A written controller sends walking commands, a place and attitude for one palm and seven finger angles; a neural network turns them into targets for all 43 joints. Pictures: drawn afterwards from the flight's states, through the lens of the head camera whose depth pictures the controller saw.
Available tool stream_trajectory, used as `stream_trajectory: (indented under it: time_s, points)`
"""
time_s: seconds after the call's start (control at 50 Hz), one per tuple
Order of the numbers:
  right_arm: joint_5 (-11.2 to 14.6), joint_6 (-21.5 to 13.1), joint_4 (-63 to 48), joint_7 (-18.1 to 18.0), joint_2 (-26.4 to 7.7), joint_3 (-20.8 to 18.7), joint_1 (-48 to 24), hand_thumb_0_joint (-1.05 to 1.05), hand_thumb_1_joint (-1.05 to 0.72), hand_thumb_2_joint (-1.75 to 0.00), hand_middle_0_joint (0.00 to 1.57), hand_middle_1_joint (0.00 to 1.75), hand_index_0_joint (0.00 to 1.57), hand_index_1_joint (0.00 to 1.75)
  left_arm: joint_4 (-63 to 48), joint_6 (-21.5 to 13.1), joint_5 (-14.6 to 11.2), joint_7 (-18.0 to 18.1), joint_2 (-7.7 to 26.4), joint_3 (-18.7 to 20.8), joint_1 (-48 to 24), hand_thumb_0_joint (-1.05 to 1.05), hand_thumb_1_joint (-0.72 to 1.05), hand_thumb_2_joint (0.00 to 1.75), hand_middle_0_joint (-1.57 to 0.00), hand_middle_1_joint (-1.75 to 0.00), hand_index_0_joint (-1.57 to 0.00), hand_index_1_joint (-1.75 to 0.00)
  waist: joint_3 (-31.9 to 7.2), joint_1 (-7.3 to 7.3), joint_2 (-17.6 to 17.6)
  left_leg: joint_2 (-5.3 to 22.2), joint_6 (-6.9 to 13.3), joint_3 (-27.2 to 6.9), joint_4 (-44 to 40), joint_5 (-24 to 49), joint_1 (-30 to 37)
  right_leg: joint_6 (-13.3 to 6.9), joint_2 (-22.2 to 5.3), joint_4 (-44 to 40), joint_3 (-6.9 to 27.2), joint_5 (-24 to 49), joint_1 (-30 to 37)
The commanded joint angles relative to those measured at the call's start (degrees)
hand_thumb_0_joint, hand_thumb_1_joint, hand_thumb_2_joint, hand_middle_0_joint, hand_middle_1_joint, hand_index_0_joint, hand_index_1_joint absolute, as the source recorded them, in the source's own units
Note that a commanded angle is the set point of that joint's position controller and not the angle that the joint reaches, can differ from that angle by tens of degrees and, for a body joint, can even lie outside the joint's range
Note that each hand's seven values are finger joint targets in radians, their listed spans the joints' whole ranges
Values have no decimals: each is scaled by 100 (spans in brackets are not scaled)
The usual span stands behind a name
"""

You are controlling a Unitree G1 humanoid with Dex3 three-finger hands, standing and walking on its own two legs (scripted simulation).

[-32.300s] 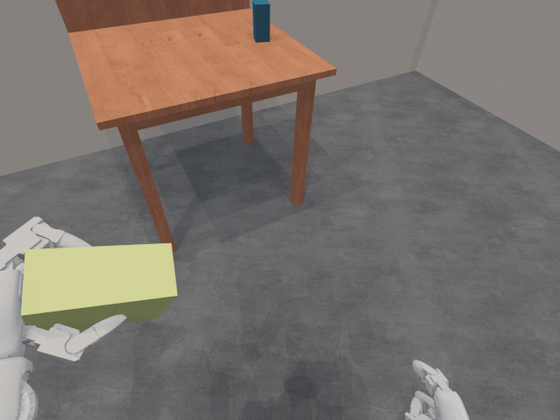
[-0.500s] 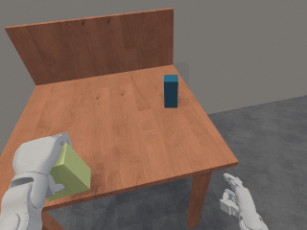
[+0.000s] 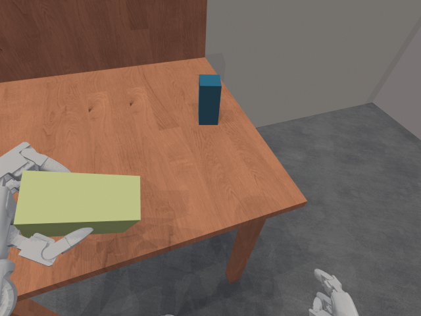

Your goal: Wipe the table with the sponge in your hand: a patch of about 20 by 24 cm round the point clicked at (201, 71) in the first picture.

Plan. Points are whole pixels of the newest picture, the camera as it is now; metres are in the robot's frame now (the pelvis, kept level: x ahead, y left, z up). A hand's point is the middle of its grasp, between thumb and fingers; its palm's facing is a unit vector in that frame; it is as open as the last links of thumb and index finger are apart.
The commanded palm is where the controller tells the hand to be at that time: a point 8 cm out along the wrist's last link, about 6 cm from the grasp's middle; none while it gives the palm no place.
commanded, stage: step back with the hand held close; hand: left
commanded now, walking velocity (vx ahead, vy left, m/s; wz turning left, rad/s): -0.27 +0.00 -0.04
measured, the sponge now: (100, 207) +0.23 +0.18 +0.16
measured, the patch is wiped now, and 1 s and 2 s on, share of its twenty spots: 1.00 1.00 1.00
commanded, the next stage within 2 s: stop stepping back and stand still in 1.42 s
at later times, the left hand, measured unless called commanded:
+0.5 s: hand (19, 228) +0.18 +0.25 +0.18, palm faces +0.39 -0.84 -0.38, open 10.1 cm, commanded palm +0.13 +0.29 +0.20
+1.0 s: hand (19, 254) +0.15 +0.24 +0.18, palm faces +0.32 -0.86 -0.39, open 10.1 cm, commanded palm +0.10 +0.29 +0.20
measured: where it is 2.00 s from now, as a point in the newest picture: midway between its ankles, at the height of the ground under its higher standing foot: outside the picture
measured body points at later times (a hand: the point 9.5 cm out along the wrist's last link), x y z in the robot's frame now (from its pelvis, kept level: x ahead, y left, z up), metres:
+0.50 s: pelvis -0.03 +0.01 +0.00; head -0.01 +0.03 +0.44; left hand +0.16 +0.30 +0.20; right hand +0.17 -0.21 -0.06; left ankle +0.06 +0.14 -0.72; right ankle +0.00 -0.15 -0.72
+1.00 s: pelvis -0.07 +0.01 -0.02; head -0.04 +0.05 +0.43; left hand +0.13 +0.28 +0.20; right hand +0.09 -0.24 -0.09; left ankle +0.06 +0.14 -0.72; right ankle +0.00 -0.14 -0.72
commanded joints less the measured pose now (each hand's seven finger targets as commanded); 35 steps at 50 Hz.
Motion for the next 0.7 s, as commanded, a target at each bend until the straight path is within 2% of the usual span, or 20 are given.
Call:
stream_trajectory:
  time_s: [0.0, 0.06, 0.16, 0.18, 0.2, 0.28, 0.3, 0.32, 0.38, 0.4, 0.42, 0.46, 0.48, 0.5, 0.54, 0.58, 0.6, 0.62, 0.66, 0.68]
  points:
    - [-11, -328, -883, -57, -692, -370, -727, 0, -90, -90, 20, 30, 20, 30, -917, -490, -76, 194, 918, 876, 24, 0, 10, 130, -120, -160, -120, -160, -995, 71, 436, 167, 495, -359, -796, 536, 426, -296, -272, -284, 163, 1147, 71]
    - [2, -390, -868, -39, -704, -410, -785, 0, -90, -90, 20, 30, 20, 30, -1054, -558, -44, 212, 1006, 921, -47, 0, 10, 130, -120, -160, -120, -160, -897, 74, 282, 178, 486, -341, -692, 511, 296, -311, -343, -453, 291, 1222, 23]
    - [-25, -512, -809, -12, -721, -428, -799, 0, -90, -90, 20, 30, 20, 30, -1440, -665, 3, 254, 1064, 951, 48, 0, 10, 130, -120, -160, -120, -160, -866, 72, 508, 200, 511, -447, -905, -17, 119, -319, -297, -398, 320, 982, 0]
    - [-34, -520, -773, -27, -743, -430, -822, 0, -90, -90, 20, 30, 20, 30, -1399, -655, 2, 278, 1220, 1094, 140, 0, 10, 130, -120, -160, -120, -160, -920, 80, 584, 203, 512, -514, -1094, -298, 177, -316, -254, -302, 271, 729, 0]
    - [-52, -520, -763, -16, -708, -407, -763, 0, -90, -90, 20, 30, 20, 30, -1359, -673, 4, 260, 982, 943, 229, 0, 10, 130, -120, -160, -120, -160, -902, 67, 688, 221, 548, -560, -1159, -428, 78, -284, -155, -253, 231, 637, 3]
    - [-57, -591, -743, -22, -758, -446, -782, 0, -90, -90, 20, 30, 20, 30, -1385, -709, 34, 299, 1189, 1143, 95, 0, 10, 130, -120, -160, -120, -160, -884, 68, 817, 275, 551, -588, -1259, -844, 66, -284, -134, -260, 287, 512, -78]
    - [-66, -581, -744, -13, -699, -409, -714, 0, -90, -90, 20, 30, 20, 30, -1277, -716, 23, 264, 888, 927, 138, 0, 10, 130, -120, -160, -120, -160, -836, 44, 892, 282, 576, -600, -1297, -983, -45, -261, -62, -220, 241, 430, -89]
    - [-49, -608, -799, -12, -727, -426, -791, 0, -90, -90, 20, 30, 20, 30, -1370, -717, 34, 268, 929, 918, -115, 0, 10, 130, -120, -160, -120, -160, -713, 42, 883, 324, 576, -624, -1328, -1121, -134, -243, -74, -252, 278, 382, -152]
    - [-47, -618, -749, -36, -740, -421, -753, 0, -90, -90, 20, 30, 20, 30, -1173, -690, 33, 282, 1052, 1012, -164, 0, 10, 130, -120, -160, -120, -160, -758, 27, 631, 249, 531, -501, -1176, -1337, 10, -297, -182, -376, 362, 371, -301]
    - [-48, -599, -762, -28, -668, -388, -712, 0, -90, -90, 20, 30, 20, 30, -1111, -689, 21, 244, 776, 781, -133, 0, 10, 130, -120, -160, -120, -160, -773, 12, 631, 227, 541, -453, -1133, -1394, 14, -282, -148, -360, 332, 323, -343]
    - [-34, -614, -825, -31, -675, -393, -820, 0, -90, -90, 20, 30, 20, 30, -1215, -687, 36, 251, 853, 780, -379, 0, 10, 130, -120, -160, -120, -160, -641, 19, 555, 242, 539, -418, -1049, -1329, -31, -276, -217, -482, 415, 394, -437]
    - [-25, -604, -814, -37, -651, -395, -806, 0, -90, -90, 20, 30, 20, 30, -1102, -661, 29, 250, 868, 728, -531, 0, 10, 130, -120, -160, -120, -160, -525, -2, 41, 116, 447, -217, -639, -1424, -23, -357, -445, -741, 583, 245, -665]
    - [-39, -586, -751, -62, -694, -399, -792, 0, -90, -90, 20, 30, 20, 30, -1051, -632, 16, 271, 1018, 834, -518, 0, 10, 130, -120, -160, -120, -160, -520, -20, 41, 90, 415, -192, -577, -1473, 110, -426, -522, -769, 625, 138, -811]
    - [-55, -558, -761, -51, -603, -348, -777, 0, -90, -90, 20, 30, 20, 30, -1071, -637, 11, 251, 806, 653, -487, 0, 10, 130, -120, -160, -120, -160, -570, -26, 47, 81, 426, -152, -517, -1330, 103, -412, -534, -717, 589, 313, -802]
    - [-57, -556, -785, -50, -629, -357, -853, 0, -90, -90, 20, 30, 20, 30, -1244, -668, 21, 266, 917, 703, -650, 0, 10, 130, -120, -160, -120, -160, -608, -12, 50, 124, 428, -243, -541, -1047, 56, -375, -531, -571, 565, 733, -756]
    - [-47, -547, -776, -58, -698, -404, -858, 0, -90, -90, 20, 30, 20, 30, -1336, -669, 14, 309, 1174, 961, -529, 0, 10, 130, -120, -160, -120, -160, -707, 1, 311, 190, 435, -395, -793, -1176, 87, -368, -467, -376, 531, 557, -699]
    - [-47, -530, -804, -34, -642, -385, -850, 0, -90, -90, 20, 30, 20, 30, -1405, -699, 10, 277, 872, 749, -478, 0, 10, 130, -120, -160, -120, -160, -695, -12, 662, 238, 486, -512, -1029, -1422, -70, -308, -278, -207, 423, 273, -631]
    - [-48, -564, -872, -24, -686, -397, -949, 0, -90, -90, 20, 30, 20, 30, -1578, -742, 54, 290, 936, 802, -605, 0, 10, 130, -120, -160, -120, -160, -614, 3, 937, 369, 563, -691, -1269, -1543, -253, -231, -132, -70, 378, 178, -573]
    - [-76, -596, -840, 8, -681, -425, -874, 0, -90, -90, 20, 30, 20, 30, -1512, -792, 84, 302, 935, 921, -405, 0, 10, 130, -120, -160, -120, -160, -739, 32, 933, 477, 640, -867, -1354, -1441, -534, -197, 27, 61, 374, 278, -205]
    - [-85, -598, -793, 4, -722, -441, -853, 0, -90, -90, 20, 30, 20, 30, -1440, -788, 88, 322, 1139, 1147, -206, 0, 10, 130, -120, -160, -120, -160, -863, 45, 978, 501, 648, -933, -1441, -1356, -426, -191, 74, 158, 362, 314, -130]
